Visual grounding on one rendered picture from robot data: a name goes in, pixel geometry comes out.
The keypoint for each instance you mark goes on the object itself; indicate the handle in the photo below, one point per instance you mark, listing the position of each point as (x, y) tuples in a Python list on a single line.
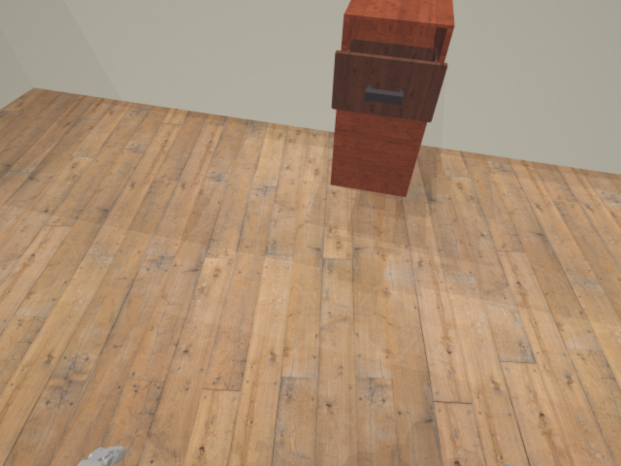
[(384, 96)]

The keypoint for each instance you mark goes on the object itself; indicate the cabinet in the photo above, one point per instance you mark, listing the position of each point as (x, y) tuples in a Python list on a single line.
[(378, 153)]

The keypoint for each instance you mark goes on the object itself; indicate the drawer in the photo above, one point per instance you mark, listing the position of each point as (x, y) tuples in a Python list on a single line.
[(392, 67)]

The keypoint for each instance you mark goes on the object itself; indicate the left robot hand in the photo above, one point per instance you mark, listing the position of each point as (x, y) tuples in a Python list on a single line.
[(104, 457)]

